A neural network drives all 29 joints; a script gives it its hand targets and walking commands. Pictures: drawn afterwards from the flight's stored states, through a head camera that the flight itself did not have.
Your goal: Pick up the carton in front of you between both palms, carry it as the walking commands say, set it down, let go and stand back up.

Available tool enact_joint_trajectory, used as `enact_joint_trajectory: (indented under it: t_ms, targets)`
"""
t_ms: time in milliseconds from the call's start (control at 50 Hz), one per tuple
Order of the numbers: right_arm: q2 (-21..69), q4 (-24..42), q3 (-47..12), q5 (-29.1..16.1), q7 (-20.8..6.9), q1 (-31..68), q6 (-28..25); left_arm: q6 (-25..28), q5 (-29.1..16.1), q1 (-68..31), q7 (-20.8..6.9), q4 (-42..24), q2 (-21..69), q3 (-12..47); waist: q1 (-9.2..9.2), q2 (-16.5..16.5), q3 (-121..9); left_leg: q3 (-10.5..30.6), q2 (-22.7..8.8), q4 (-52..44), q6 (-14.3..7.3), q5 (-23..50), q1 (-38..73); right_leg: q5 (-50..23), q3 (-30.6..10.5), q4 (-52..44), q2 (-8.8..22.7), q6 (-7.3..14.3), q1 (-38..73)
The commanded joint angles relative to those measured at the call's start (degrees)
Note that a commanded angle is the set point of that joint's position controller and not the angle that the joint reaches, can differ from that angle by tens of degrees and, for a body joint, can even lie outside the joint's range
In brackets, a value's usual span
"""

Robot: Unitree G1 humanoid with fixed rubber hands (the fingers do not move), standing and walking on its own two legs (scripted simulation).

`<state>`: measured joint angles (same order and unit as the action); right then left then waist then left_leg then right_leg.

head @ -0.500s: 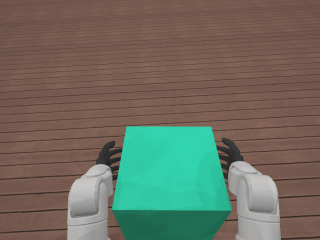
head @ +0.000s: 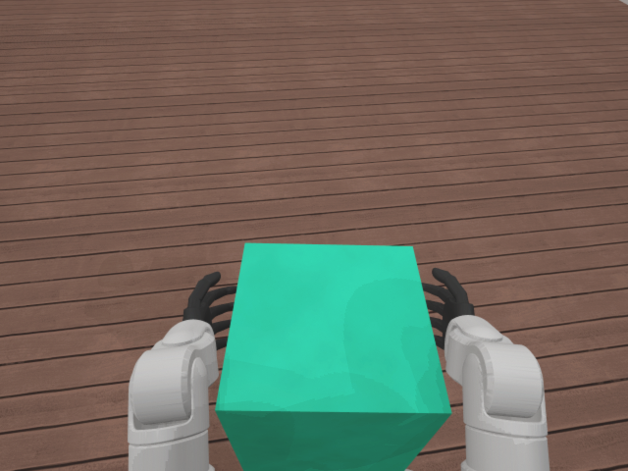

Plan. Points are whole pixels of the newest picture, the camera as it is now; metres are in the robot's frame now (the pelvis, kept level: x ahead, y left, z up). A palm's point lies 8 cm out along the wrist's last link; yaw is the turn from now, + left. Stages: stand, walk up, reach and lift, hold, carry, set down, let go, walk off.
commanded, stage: carry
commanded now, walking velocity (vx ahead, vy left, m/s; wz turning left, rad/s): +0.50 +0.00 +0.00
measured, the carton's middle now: (325, 365) +0.26 +0.00 -0.01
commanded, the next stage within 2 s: none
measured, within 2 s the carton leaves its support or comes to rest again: neither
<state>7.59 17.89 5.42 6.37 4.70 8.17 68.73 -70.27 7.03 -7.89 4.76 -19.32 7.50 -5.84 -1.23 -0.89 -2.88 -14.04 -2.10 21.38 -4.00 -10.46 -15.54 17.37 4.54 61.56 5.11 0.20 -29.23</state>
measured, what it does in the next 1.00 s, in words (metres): walks ahead: right foot, then left foot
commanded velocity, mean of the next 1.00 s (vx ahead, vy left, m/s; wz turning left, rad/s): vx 0.02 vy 0.00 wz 0.00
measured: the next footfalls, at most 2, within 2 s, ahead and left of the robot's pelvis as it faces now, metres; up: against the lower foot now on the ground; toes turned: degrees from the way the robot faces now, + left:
right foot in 0.24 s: +0.35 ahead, -0.12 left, +0.00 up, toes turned +7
left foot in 0.52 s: +0.33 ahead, +0.10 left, +0.00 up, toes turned +0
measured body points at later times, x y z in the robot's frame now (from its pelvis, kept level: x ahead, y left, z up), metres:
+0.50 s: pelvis +0.27 -0.03 +0.00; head +0.30 -0.04 +0.44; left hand +0.55 +0.13 +0.07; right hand +0.57 -0.17 +0.06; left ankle +0.28 +0.10 -0.74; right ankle +0.32 -0.11 -0.75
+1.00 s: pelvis +0.36 +0.00 -0.01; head +0.35 +0.00 +0.44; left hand +0.64 +0.16 +0.07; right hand +0.65 -0.14 +0.07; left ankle +0.29 +0.10 -0.74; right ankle +0.32 -0.11 -0.74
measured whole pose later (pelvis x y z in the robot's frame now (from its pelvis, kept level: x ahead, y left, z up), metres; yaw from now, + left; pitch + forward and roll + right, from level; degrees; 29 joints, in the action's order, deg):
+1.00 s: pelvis +0.36 +0.00 -0.01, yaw +2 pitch +4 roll +0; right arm 7.7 17.9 6.3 7.0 4.6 9.8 69.7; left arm -70.1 7.0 -9.2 4.8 -18.4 7.7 -6.1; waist -0.1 0.3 -7.0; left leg -8.6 -3.2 30.5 0.7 -19.6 -12.7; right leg 18.0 11.5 30.8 4.5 -0.9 -14.6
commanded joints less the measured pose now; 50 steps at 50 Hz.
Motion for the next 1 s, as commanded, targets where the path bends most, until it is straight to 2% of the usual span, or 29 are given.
enact_joint_trajectory:
  t_ms: [0,40,120,140,180,200,220,240,260,280,300,320,340,360,380,420,460,480,500,520,540,560,640,700,760,880,980]
  targets:
    - [56.0,7.7,-41.5,-25.2,-15.1,26.4,-1.2,2.8,-23.7,-27.1,-13.8,-6.7,55.5,42.3,0.39,7.5,-17.5,14.4,-15.7,-11.5,-4.2,8.4,19.4,-4.0,-0.3,-8.8,2.1,-0.8,-6.4]
    - [54.6,8.6,-41.5,-25.2,-15.2,25.4,-1.1,2.8,-23.2,-26.2,-13.3,-7.7,54.5,42.4,0.32,7.9,-15.5,11.4,-14.1,-11.6,-4.1,11.6,20.5,-7.1,1.7,-16.6,1.6,-1.4,-7.4]
    - [50.8,9.0,-40.3,-24.1,-14.7,22.6,0.1,1.5,-23.3,-24.7,-13.0,-8.7,51.2,42.1,0.12,9.5,-12.2,4.2,-11.2,-7.2,-1.7,33.4,21.0,-14.7,6.8,-28.3,-2.2,-1.2,-2.8]
    - [50.0,8.6,-39.8,-23.5,-14.6,21.8,0.4,1.0,-23.5,-24.5,-13.1,-8.7,50.4,42.0,0.02,9.9,-12.0,3.0,-10.7,-5.7,-0.9,37.0,21.3,-17.2,7.7,-30.2,-3.1,-1.1,-0.9]
    - [48.8,7.9,-39.1,-22.5,-14.3,21.2,1.1,0.1,-23.7,-23.9,-13.5,-8.1,49.1,41.7,0.31,10.3,-12.3,1.1,-9.8,-0.4,1.0,38.1,20.4,-21.5,9.6,-34.3,-4.6,-0.8,5.8]
    - [48.4,7.5,-38.9,-22.2,-14.3,21.4,1.5,-0.2,-23.6,-23.7,-13.7,-7.4,48.8,41.4,1.04,9.3,-13.0,-0.7,-8.5,5.3,2.6,38.8,18.2,-25.2,11.4,-39.1,-6.1,-0.7,12.7]
    - [47.7,7.0,-38.7,-22.0,-14.3,21.5,1.8,-0.4,-23.5,-24.2,-13.9,-7.1,48.4,41.1,1.46,7.5,-13.9,-1.1,-7.1,10.5,4.5,36.3,14.2,-30.5,11.2,-43.2,-5.5,-0.8,21.0]
    - [47.0,6.4,-38.5,-22.0,-14.3,22.1,2.0,-0.8,-23.5,-24.9,-14.1,-6.7,47.7,40.5,1.79,4.1,-16.6,0.2,-5.7,17.7,6.6,22.0,7.4,-45.8,3.9,-41.5,2.5,-0.4,31.1]
    - [47.5,6.6,-39.7,-22.5,-14.2,24.3,2.6,-0.8,-23.1,-25.4,-14.3,-5.1,47.4,39.9,2.51,-7.6,-23.9,3.9,-2.6,31.1,8.0,-5.0,-5.5,-71.8,-9.8,-33.0,16.1,7.1,48.8]
    - [47.4,6.3,-39.7,-22.6,-14.3,23.0,2.8,-0.4,-22.9,-22.0,-14.4,-2.5,48.2,39.0,2.69,-11.5,-27.8,8.3,0.9,37.9,7.9,-23.0,-10.7,-71.3,-16.8,-36.5,19.3,12.7,50.7]
    - [48.9,5.9,-40.2,-22.6,-14.4,23.7,2.4,0.3,-23.1,-22.2,-14.6,-3.0,49.9,39.0,2.30,-9.6,-26.2,11.7,-0.2,38.7,7.0,-24.1,-11.1,-63.3,-14.2,-39.7,18.6,12.4,45.7]
    - [50.9,6.2,-40.8,-22.8,-14.6,25.8,1.8,0.8,-23.3,-23.8,-14.7,-3.4,52.1,39.3,2.16,-7.6,-25.8,13.2,-1.8,35.0,5.8,-23.1,-10.0,-54.8,-11.2,-41.2,16.9,10.8,42.4]
    - [52.8,6.7,-41.4,-23.5,-14.7,27.9,1.2,1.3,-23.6,-25.5,-14.7,-4.2,53.9,39.5,1.70,-6.1,-23.1,13.6,-3.7,26.4,5.3,-22.3,-8.1,-50.1,-7.6,-42.2,15.1,8.4,37.5]
    - [54.0,7.4,-41.8,-24.0,-14.6,29.1,0.7,1.7,-24.1,-26.8,-14.8,-5.0,55.0,39.6,1.65,-6.4,-22.0,12.5,-3.3,19.2,5.3,-21.4,-4.9,-43.8,-5.0,-43.7,13.1,7.0,33.7]
    - [54.9,7.9,-42.2,-24.3,-14.4,29.2,0.3,2.0,-24.5,-27.7,-14.8,-6.1,55.4,39.8,1.71,-7.1,-22.4,10.6,-1.7,15.9,5.5,-19.5,-2.0,-40.4,-3.0,-44.3,11.9,6.8,32.1]
    - [55.3,9.2,-42.4,-24.2,-13.9,28.0,-0.3,2.3,-24.6,-26.6,-14.8,-7.2,55.3,39.9,1.96,-7.3,-24.4,8.8,-1.2,11.0,5.8,-13.9,0.1,-37.7,-0.9,-43.4,11.4,7.1,32.5]
    - [54.5,10.2,-42.4,-23.7,-13.6,27.1,-0.3,2.3,-24.5,-26.0,-14.7,-8.3,54.1,40.2,1.49,-6.3,-25.0,6.8,-2.1,3.4,6.0,-1.9,4.1,-35.2,2.4,-40.7,9.9,5.9,30.2]
    - [53.8,10.3,-42.2,-23.5,-13.6,26.6,-0.1,2.2,-24.2,-25.7,-14.6,-8.4,53.5,40.3,1.38,-5.9,-24.5,6.6,-3.0,0.2,6.1,4.8,7.0,-30.7,3.3,-39.6,8.7,4.6,27.8]
    - [52.9,10.0,-42.0,-23.4,-13.7,25.9,0.4,2.0,-23.7,-24.9,-14.6,-7.7,52.8,40.2,1.29,-4.9,-24.1,7.6,-5.2,-1.0,6.0,9.0,9.9,-24.5,3.5,-38.6,7.8,3.3,24.8]
    - [52.3,9.1,-41.7,-23.1,-13.8,25.5,0.8,1.6,-23.2,-25.0,-14.7,-7.2,51.7,40.1,1.32,-1.6,-23.0,11.0,-9.1,-0.4,5.7,14.2,9.7,-18.7,4.5,-37.5,6.4,1.6,23.1]
    - [51.9,7.7,-41.1,-22.6,-14.0,26.1,0.9,1.0,-23.5,-26.1,-14.8,-7.0,51.4,40.4,1.58,2.4,-20.8,11.3,-10.0,3.5,4.9,19.0,8.2,-19.6,3.1,-37.7,4.7,0.3,22.7]
    - [51.7,5.5,-40.4,-22.4,-14.2,25.0,1.4,0.4,-23.5,-25.9,-14.9,-5.3,51.0,40.2,1.42,3.7,-19.8,10.8,-10.1,4.6,4.8,22.0,8.0,-22.5,2.7,-36.1,5.3,-0.1,22.6]
    - [51.1,0.3,-38.8,-21.8,-14.8,23.2,1.7,-0.4,-23.0,-25.9,-15.0,-1.5,50.2,40.1,1.31,3.7,-18.5,10.2,-8.7,7.0,4.7,33.5,7.7,-34.4,2.8,-31.2,4.8,-0.7,21.9]
    - [52.0,-0.1,-38.8,-22.1,-14.8,25.3,1.5,-0.1,-23.5,-27.9,-15.0,-0.9,51.2,40.3,1.25,3.7,-18.7,10.0,-8.5,8.1,4.7,38.1,8.5,-33.6,3.1,-30.3,4.2,-1.3,21.1]
    - [52.9,1.1,-39.1,-22.7,-14.6,27.3,1.1,0.2,-24.1,-29.7,-14.9,-1.9,52.2,40.5,1.21,3.2,-19.1,9.9,-8.3,8.7,4.6,38.9,8.8,-33.7,3.1,-30.1,4.0,-1.6,21.5]
    - [53.1,3.5,-39.8,-23.3,-14.3,27.6,1.0,0.5,-24.3,-29.0,-14.6,-3.4,52.5,40.4,1.18,1.4,-21.2,9.5,-7.3,9.5,4.8,35.0,8.9,-38.6,2.8,-29.7,4.4,-1.4,24.2]
    - [52.7,3.9,-40.1,-23.4,-14.3,26.8,1.1,0.5,-23.9,-27.8,-14.5,-3.5,52.2,40.3,1.17,1.4,-21.0,9.6,-7.3,9.2,4.7,33.9,9.3,-37.5,2.7,-29.9,4.5,-1.3,24.1]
